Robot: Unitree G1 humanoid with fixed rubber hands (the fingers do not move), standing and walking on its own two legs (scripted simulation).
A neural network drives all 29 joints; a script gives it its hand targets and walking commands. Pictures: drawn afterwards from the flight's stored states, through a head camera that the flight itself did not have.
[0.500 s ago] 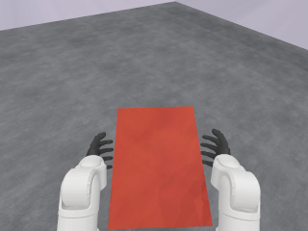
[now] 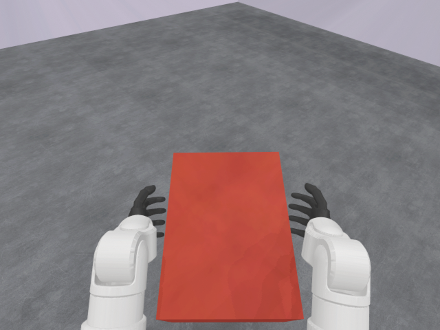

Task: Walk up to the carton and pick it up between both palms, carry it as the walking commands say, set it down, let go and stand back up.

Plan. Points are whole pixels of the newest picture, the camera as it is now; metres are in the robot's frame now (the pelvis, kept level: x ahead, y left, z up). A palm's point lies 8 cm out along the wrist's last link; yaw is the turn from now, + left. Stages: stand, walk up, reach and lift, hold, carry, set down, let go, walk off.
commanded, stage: carry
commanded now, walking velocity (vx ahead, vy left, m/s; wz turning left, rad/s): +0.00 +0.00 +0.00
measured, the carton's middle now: (226, 234) +0.30 -0.02 +0.01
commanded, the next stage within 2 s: none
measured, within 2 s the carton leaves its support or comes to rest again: neither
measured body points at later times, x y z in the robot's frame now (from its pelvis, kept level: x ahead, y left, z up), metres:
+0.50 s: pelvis +0.01 +0.00 +0.00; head -0.01 +0.00 +0.45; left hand +0.28 +0.14 +0.09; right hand +0.29 -0.16 +0.10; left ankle +0.08 +0.12 -0.72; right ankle +0.09 -0.13 -0.72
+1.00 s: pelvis +0.03 -0.01 +0.01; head +0.02 -0.01 +0.46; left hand +0.31 +0.14 +0.08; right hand +0.32 -0.16 +0.09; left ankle +0.08 +0.12 -0.72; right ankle +0.09 -0.13 -0.72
